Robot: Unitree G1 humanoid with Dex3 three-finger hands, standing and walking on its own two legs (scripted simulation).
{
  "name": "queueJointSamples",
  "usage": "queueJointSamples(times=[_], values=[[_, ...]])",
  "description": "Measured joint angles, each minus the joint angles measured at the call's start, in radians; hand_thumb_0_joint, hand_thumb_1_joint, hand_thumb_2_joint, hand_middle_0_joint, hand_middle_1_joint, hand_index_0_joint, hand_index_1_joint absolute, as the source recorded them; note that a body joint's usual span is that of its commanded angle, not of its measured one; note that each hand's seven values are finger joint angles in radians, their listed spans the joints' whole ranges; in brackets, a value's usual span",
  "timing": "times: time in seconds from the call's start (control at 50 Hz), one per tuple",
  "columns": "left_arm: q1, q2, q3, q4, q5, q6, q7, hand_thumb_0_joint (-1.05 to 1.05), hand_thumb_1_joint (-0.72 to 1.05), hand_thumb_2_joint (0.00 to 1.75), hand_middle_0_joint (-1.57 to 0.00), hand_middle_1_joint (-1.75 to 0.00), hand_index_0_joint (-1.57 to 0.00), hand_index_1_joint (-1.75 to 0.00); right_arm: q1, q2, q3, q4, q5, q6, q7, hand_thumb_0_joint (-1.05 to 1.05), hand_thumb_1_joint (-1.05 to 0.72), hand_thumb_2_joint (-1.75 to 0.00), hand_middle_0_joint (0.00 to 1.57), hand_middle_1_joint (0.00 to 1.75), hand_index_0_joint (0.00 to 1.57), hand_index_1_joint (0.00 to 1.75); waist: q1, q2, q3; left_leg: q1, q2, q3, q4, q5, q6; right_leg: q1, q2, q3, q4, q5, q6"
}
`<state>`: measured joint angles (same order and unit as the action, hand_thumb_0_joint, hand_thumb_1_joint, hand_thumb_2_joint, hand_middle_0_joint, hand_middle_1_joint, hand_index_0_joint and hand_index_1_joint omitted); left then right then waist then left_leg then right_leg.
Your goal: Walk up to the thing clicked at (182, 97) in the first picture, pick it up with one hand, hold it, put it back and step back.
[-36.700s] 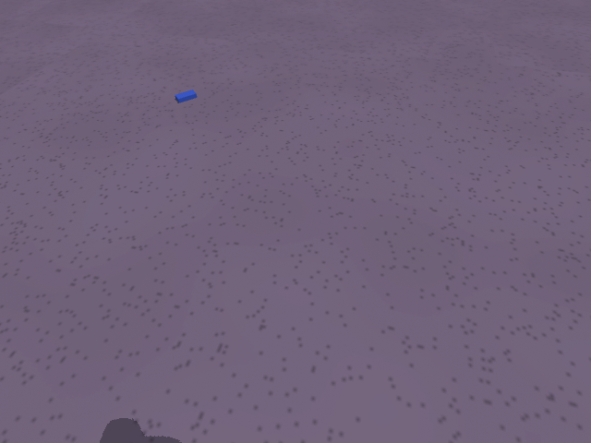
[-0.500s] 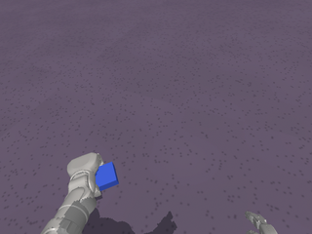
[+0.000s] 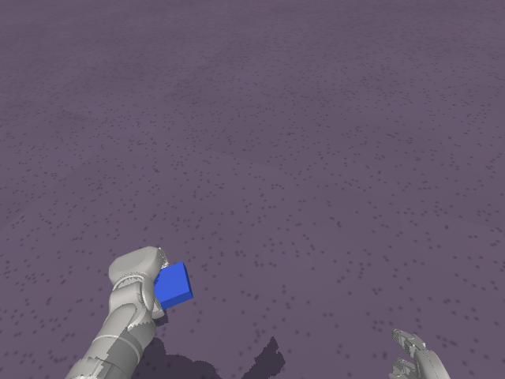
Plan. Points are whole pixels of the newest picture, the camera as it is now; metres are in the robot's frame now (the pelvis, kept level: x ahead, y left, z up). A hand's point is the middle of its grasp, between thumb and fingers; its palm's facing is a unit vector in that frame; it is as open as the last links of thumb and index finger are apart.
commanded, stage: hold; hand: left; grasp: from above
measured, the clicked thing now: (155, 291) +0.31 +0.22 -0.07
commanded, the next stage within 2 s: crouch in 0.66 s
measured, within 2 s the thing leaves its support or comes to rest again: neither
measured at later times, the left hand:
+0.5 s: hand (150, 289) +0.30 +0.22 -0.04, palm faces -0.41 -0.17 -0.89, open 9.5 cm
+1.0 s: hand (152, 299) +0.29 +0.22 -0.06, palm faces -0.43 -0.15 -0.89, open 9.5 cm
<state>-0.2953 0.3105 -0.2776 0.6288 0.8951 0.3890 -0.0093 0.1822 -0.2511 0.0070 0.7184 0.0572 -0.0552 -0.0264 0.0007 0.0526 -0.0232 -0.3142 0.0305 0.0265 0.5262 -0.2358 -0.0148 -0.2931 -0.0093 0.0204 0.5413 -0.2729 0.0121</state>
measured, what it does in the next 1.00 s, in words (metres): stands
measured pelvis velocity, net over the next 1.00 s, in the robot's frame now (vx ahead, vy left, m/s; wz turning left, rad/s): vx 0.00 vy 0.00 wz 0.00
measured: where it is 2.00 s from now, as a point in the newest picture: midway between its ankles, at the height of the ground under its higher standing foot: outside the picture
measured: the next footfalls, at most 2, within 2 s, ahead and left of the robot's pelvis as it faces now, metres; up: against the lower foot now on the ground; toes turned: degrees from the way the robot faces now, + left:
none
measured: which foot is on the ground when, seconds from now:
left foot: down 0.00-1.00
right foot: down 0.00-1.00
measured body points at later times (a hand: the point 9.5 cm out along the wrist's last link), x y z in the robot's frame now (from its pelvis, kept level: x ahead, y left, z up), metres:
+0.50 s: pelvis +0.01 +0.00 +0.00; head +0.01 -0.02 +0.45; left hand +0.32 +0.22 +0.01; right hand +0.15 -0.24 -0.11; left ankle +0.02 +0.13 -0.73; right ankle +0.01 -0.13 -0.73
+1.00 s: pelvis +0.00 +0.00 +0.00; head +0.01 -0.02 +0.45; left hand +0.31 +0.22 -0.01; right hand +0.15 -0.24 -0.11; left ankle +0.02 +0.13 -0.73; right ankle +0.01 -0.13 -0.73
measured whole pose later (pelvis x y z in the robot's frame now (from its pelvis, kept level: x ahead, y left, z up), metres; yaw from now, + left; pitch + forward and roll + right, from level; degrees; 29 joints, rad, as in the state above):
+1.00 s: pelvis +0.00 +0.00 +0.00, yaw +0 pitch +2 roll +0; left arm -0.30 0.29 -0.27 0.73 0.92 0.33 0.05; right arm 0.19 -0.25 0.00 0.70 0.05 -0.05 -0.02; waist -0.01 0.04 -0.01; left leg -0.32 0.03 0.02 0.53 -0.23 -0.02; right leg -0.30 -0.01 0.02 0.54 -0.27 0.01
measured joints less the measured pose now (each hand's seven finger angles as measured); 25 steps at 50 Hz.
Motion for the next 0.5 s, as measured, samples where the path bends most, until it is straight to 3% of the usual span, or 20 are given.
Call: queueJointSamples(times=[0.5], values=[[0.008, -0.005, 0.002, 0.003, 0.004, -0.008, 0.000, -0.01, 0.11, 0.38, -0.75, -0.43, -0.76, -0.43, 0.015, 0.001, -0.008, -0.006, -0.002, 0.012, 0.004, 0.01, -0.89, -0.90, 0.20, 0.30, 0.20, 0.30, 0.000, 0.000, 0.001, 0.021, 0.001, 0.003, -0.015, -0.001, 0.000, 0.021, 0.001, 0.003, -0.019, 0.002, 0.000]])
